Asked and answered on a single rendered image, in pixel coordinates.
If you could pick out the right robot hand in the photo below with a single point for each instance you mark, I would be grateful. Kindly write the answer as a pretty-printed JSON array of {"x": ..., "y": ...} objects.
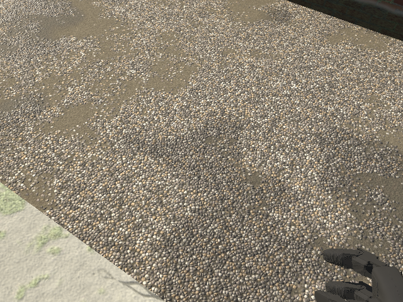
[{"x": 387, "y": 282}]

